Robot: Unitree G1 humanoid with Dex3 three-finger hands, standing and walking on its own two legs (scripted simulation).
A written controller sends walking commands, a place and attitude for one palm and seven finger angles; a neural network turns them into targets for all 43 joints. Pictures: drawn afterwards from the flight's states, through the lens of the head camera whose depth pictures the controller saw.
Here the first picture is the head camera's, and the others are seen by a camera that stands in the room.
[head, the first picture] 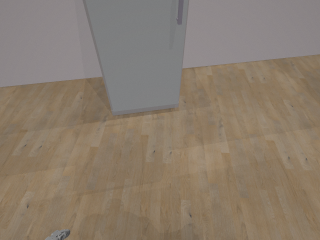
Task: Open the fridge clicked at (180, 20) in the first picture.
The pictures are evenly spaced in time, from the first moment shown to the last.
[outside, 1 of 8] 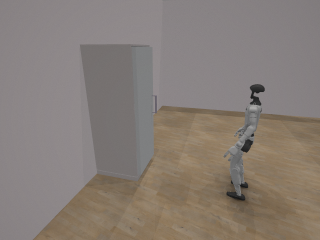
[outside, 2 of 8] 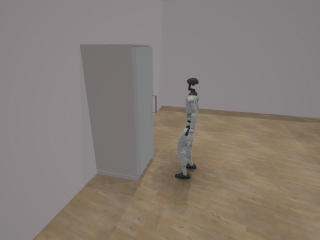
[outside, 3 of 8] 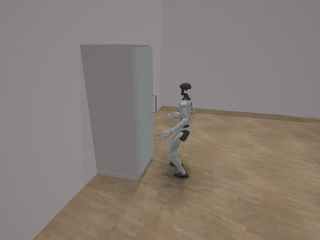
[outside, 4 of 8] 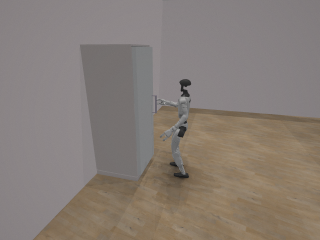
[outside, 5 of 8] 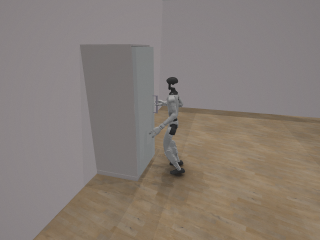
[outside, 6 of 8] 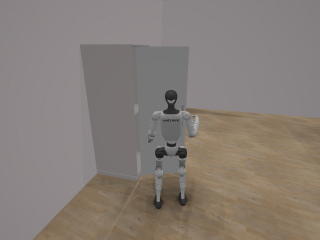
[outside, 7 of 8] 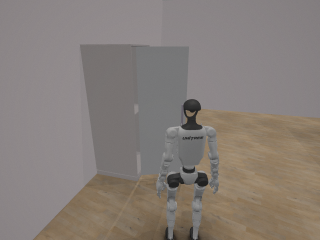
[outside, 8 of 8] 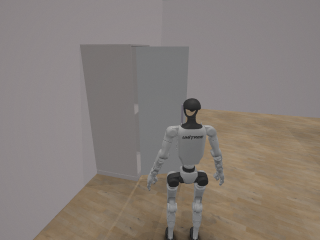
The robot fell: no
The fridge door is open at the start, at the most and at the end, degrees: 0 73 68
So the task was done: yes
